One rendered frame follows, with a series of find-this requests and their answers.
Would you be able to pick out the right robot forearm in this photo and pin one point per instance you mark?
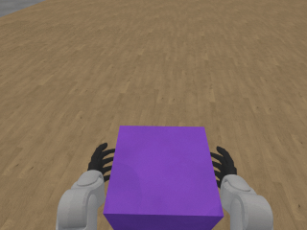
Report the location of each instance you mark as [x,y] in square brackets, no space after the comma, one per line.
[247,209]

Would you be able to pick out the left robot forearm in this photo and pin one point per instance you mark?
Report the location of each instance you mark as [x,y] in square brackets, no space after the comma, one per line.
[78,206]

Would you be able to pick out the left robot hand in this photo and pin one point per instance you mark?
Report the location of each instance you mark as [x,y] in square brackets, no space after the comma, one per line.
[97,162]

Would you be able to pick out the carton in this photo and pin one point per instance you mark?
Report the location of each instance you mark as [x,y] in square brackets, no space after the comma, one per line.
[162,178]

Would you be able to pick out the right robot hand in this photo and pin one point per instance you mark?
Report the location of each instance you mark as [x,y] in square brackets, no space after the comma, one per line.
[226,167]

